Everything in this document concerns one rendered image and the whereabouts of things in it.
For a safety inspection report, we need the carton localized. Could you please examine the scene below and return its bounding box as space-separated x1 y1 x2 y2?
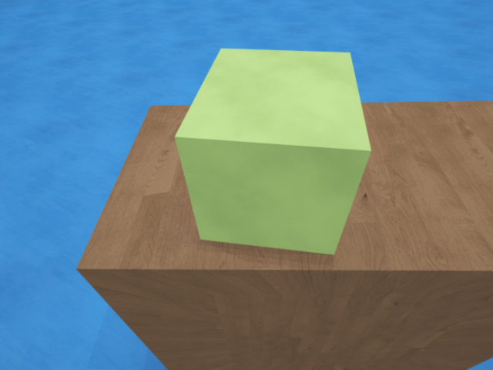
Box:
175 49 371 255

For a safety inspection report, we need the pedestal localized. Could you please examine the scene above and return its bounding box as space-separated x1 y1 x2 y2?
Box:
76 101 493 370

